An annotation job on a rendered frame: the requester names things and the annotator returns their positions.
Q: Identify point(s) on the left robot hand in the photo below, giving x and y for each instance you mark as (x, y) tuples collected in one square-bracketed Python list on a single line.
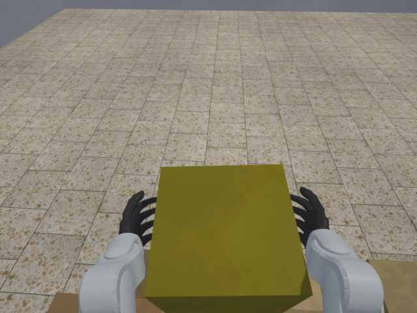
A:
[(132, 218)]

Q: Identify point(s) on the right robot hand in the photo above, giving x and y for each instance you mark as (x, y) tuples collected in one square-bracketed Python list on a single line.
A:
[(314, 215)]

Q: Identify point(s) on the carton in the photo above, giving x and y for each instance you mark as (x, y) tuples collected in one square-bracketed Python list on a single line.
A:
[(225, 240)]

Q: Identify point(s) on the right robot forearm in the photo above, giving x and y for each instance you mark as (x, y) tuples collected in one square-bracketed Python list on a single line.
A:
[(349, 285)]

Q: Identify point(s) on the left robot forearm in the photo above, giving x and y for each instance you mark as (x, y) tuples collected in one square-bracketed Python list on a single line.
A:
[(109, 286)]

